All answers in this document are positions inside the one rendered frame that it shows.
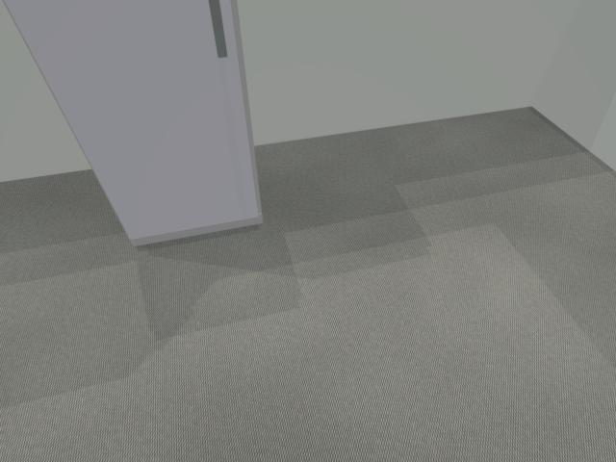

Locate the fridge door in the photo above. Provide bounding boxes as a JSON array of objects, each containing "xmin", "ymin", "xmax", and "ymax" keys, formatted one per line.
[{"xmin": 5, "ymin": 0, "xmax": 258, "ymax": 240}]

